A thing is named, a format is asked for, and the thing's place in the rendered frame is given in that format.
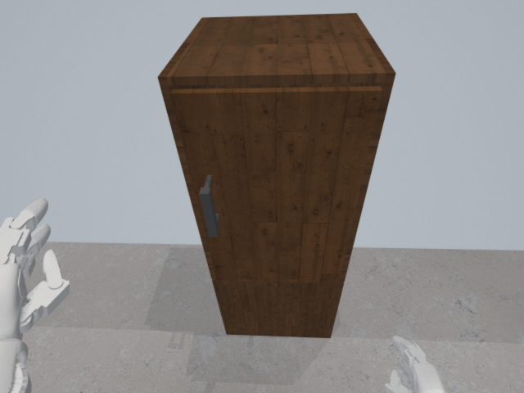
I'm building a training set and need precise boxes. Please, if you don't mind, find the robot left forearm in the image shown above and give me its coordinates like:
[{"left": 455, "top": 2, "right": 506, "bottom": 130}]
[{"left": 0, "top": 338, "right": 32, "bottom": 393}]

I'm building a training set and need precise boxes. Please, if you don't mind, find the robot left hand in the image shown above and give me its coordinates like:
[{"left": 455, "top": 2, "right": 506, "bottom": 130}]
[{"left": 0, "top": 198, "right": 70, "bottom": 340}]

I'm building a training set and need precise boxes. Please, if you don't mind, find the cupboard door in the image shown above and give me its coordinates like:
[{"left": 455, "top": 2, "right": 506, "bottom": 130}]
[{"left": 170, "top": 86, "right": 382, "bottom": 283}]

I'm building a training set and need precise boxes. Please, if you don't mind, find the handle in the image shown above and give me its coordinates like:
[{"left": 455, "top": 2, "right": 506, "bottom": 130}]
[{"left": 199, "top": 175, "right": 219, "bottom": 237}]

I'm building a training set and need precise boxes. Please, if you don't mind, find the robot right hand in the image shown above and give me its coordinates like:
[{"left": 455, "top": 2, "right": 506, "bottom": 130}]
[{"left": 385, "top": 336, "right": 446, "bottom": 393}]

